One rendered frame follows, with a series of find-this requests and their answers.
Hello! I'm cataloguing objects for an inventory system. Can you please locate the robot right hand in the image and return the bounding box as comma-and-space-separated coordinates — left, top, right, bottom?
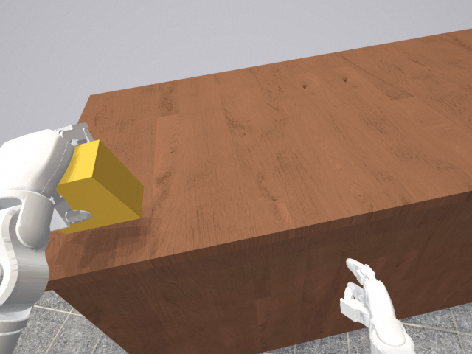
340, 258, 396, 327

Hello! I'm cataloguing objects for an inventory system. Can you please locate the right robot forearm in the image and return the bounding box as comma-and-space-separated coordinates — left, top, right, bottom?
369, 315, 416, 354

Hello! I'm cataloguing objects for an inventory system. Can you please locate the left robot forearm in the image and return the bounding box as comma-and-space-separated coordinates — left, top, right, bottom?
0, 190, 55, 354

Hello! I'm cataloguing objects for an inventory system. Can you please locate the robot left hand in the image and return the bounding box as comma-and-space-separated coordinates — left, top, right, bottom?
0, 122, 94, 232

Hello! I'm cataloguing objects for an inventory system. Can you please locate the table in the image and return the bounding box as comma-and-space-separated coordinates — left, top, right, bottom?
44, 29, 472, 354

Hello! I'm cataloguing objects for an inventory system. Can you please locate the sponge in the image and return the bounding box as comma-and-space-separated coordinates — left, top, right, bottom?
56, 140, 144, 234

